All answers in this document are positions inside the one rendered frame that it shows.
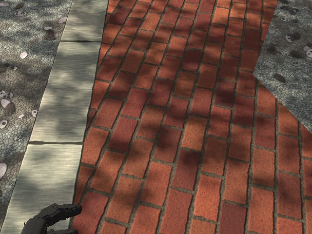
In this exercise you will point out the robot left hand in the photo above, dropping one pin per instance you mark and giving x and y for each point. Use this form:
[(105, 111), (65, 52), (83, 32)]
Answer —
[(49, 216)]

